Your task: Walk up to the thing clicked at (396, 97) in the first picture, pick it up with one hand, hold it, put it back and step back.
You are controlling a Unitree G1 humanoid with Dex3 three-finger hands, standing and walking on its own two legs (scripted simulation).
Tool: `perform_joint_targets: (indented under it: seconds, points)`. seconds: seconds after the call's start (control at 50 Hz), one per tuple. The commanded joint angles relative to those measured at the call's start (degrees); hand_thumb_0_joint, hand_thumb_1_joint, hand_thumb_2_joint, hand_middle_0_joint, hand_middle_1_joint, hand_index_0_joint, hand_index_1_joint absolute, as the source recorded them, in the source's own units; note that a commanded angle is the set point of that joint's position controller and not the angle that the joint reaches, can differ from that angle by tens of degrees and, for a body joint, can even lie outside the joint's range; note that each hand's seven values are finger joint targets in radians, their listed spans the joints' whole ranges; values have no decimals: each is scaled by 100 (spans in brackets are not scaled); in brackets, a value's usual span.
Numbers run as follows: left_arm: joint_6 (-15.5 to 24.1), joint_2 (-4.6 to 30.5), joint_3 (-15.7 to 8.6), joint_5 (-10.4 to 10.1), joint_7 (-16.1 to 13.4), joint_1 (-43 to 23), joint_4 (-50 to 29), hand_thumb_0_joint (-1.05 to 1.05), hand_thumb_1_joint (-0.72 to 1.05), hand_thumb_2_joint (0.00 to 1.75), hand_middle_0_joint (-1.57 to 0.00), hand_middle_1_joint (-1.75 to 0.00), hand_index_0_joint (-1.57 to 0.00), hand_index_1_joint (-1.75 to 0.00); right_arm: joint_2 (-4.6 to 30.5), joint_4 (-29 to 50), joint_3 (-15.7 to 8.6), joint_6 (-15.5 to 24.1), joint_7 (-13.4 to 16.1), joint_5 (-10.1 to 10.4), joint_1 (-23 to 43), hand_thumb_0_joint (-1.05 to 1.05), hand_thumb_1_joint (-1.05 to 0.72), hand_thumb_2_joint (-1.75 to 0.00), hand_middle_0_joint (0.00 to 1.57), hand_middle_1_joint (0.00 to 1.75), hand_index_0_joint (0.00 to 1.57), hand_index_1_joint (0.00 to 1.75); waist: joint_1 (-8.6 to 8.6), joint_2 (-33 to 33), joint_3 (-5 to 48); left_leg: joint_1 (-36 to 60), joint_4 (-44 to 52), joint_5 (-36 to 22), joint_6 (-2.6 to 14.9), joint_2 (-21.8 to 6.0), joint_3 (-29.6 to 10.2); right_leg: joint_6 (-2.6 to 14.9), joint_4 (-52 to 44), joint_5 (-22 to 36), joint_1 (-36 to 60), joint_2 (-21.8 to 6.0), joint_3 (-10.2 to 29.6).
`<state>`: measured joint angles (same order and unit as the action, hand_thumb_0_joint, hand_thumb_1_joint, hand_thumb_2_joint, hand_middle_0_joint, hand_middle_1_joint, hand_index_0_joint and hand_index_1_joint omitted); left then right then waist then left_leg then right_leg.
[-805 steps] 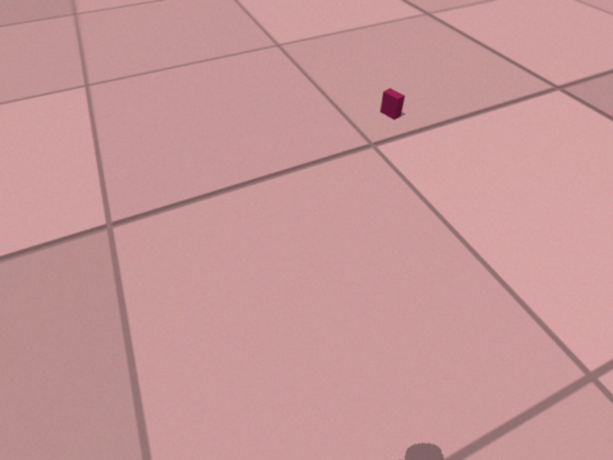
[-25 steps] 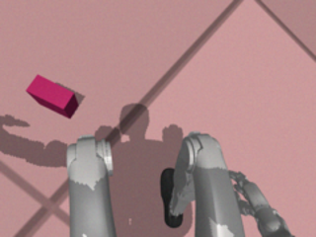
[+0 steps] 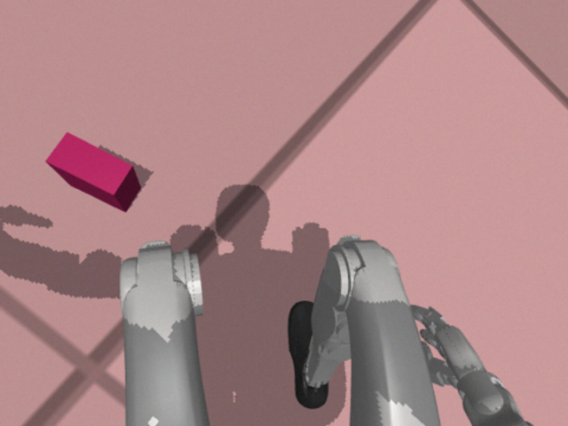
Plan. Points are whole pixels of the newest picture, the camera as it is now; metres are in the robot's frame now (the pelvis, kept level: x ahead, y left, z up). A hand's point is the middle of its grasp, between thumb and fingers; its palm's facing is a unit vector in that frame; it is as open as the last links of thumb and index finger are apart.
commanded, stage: go down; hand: left
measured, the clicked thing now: (99, 176) +0.46 +0.29 -0.29
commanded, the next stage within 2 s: none
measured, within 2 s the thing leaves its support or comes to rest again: neither
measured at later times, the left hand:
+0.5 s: hand out of the picture +0.34 +0.50 +0.03, palm faces +0.41 -0.91 -0.02, open 17.8 cm
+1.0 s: hand out of the picture +0.34 +0.49 +0.03, palm faces +0.41 -0.91 -0.01, open 17.8 cm
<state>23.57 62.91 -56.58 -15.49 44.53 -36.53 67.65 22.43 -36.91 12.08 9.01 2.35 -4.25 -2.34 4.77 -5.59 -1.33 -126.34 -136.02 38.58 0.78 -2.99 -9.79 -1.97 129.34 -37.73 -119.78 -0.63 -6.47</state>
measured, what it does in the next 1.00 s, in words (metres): stands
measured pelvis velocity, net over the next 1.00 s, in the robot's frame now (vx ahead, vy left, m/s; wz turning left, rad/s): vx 0.00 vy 0.00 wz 0.01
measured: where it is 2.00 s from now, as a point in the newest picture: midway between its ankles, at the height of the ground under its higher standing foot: (246, 381)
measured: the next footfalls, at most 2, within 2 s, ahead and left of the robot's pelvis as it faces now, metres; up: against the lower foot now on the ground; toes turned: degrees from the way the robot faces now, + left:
none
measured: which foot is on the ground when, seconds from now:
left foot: down 0.00-1.00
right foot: down 0.00-1.00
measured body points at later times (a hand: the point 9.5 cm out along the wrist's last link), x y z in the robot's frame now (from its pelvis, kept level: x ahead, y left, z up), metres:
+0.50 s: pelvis +0.00 +0.00 +0.00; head +0.21 +0.11 +0.38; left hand +0.31 +0.55 +0.04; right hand +0.18 -0.26 -0.08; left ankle +0.09 +0.12 -0.32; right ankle +0.12 -0.13 -0.32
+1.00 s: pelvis +0.00 +0.00 +0.00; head +0.21 +0.11 +0.39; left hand +0.32 +0.54 +0.04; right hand +0.19 -0.26 -0.08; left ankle +0.09 +0.12 -0.32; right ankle +0.12 -0.13 -0.32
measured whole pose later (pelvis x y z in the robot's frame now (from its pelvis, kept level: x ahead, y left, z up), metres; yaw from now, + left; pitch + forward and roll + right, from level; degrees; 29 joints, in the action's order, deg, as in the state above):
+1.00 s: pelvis +0.00 +0.00 +0.00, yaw +0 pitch +28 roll -10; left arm 22.5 61.0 -56.8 -16.3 43.8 -34.2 65.9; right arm 22.2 -36.7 11.6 8.6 2.4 -3.5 -3.2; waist 4.9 -4.3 0.1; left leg -125.9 -135.3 38.6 0.7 -2.9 -9.5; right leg -2.0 128.9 -37.8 -119.5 -0.6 -6.2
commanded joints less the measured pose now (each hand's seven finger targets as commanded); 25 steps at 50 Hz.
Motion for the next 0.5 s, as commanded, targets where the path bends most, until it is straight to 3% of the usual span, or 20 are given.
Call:
perform_joint_targets:
  seconds: [0.0, 0.06, 0.1, 0.16, 0.2, 0.22, 0.28, 0.32, 0.34, 0.38, 0.4, 0.48]
  points:
    - [325, 2875, -329, -93, 22, -1115, -1642, 0, -61, 4, -4, -5, -5, -4, 1619, 186, -619, 116, 117, 3, -770, 0, -92, -90, 20, 30, 20, 30, -265, 2826, 4099, 3463, 2064, -627, -68, -42, 233, 409, -965, 523, 1272, 263, -287]
    - [201, 2850, -422, -109, -48, -884, -1650, 0, -61, 4, -5, -5, -5, -5, 1548, 211, -616, 107, 109, 49, -788, 0, -92, -90, 20, 30, 20, 30, -355, 2688, 4234, 3413, 2039, -832, -58, 6, 296, 412, -1023, 606, 1337, 253, -260]
    - [100, 2526, -321, -134, -93, -630, -1489, 0, -61, 5, -4, -5, -4, -5, 1539, 212, -634, 82, 117, 78, -776, 0, -92, -90, 20, 30, 20, 30, -336, 2680, 4027, 3384, 2111, -906, -75, 1, 236, 421, -981, 650, 1196, 241, -290]
    - [28, 2359, -297, -123, -156, -378, -1444, 0, -61, 5, -3, -4, -4, -4, 1541, 227, -644, 57, 112, 108, -766, 0, -92, -90, 20, 30, 20, 30, -336, 2700, 3788, 3459, 2201, -1048, -109, -7, 118, 439, -901, 757, 983, 229, -356]
    - [29, 2289, -277, -149, -195, -401, -1498, 0, -61, 5, -3, -4, -4, -4, 1525, 271, -690, 46, 108, 155, -728, 0, -92, -90, 20, 30, 20, 30, -319, 2592, 3617, 3333, 2251, -740, -87, -16, 74, 433, -915, 567, 803, 227, -353]
    - [60, 2181, -261, -197, -194, -393, -1562, 0, -61, 4, -3, -5, -4, -4, 1533, 296, -698, 53, 102, 164, -698, 0, -92, -90, 20, 30, 20, 30, -279, 2568, 3574, 3343, 2270, -701, -89, -18, 31, 429, -906, 560, 747, 224, -365]
    - [170, 2303, -346, -240, -228, -605, -1517, 0, -61, 4, -3, -5, -4, -4, 1478, 312, -673, 70, 98, 163, -691, 0, -92, -90, 20, 30, 20, 30, -193, 2174, 3479, 2953, 2133, -426, 3, 3, 127, 390, -1066, 381, 978, 238, -296]
    - [224, 2079, -141, -255, -177, -660, -1255, 0, -61, 5, -3, -5, -4, -5, 1477, 202, -687, 110, 97, 120, -745, 0, -92, -90, 20, 30, 20, 30, -63, 1963, 3364, 2680, 1981, -382, 51, 17, 254, 366, -1159, 333, 1180, 273, -262]
    - [266, 2284, -264, -245, -173, -724, -1226, 0, -61, 5, -3, -4, -4, -4, 1489, 278, -665, 137, 107, 105, -666, 0, -92, -90, 20, 30, 20, 30, -77, 1786, 3358, 2495, 1906, -327, 87, 27, 291, 353, -1182, 297, 1246, 285, -253]
    - [297, 2231, -57, -204, -104, -823, -903, 0, -61, 4, -3, -3, -4, -3, 1485, 148, -647, 151, 93, 81, -717, 0, -92, -90, 20, 30, 20, 30, -44, 1717, 3209, 2421, 1911, -22, 100, 17, 315, 352, -1245, 35, 1111, 306, -236]
    - [327, 2569, -272, -171, -101, -876, -1077, 0, -61, 4, -3, -3, -4, -3, 1528, 253, -622, 153, 119, 79, -673, 0, -92, -90, 20, 30, 20, 30, -102, 1896, 3296, 2532, 1933, -79, 87, 14, 302, 358, -1214, 119, 1182, 299, -253]
    - [302, 2532, -156, -87, -24, -921, -1024, 0, -61, 3, -3, -3, -4, -3, 1606, 263, -624, 149, 98, 60, -711, 0, -92, -90, 20, 30, 20, 30, -126, 2232, 3424, 2934, 2115, -90, 8, -31, 188, 379, -1094, 130, 1066, 291, -319]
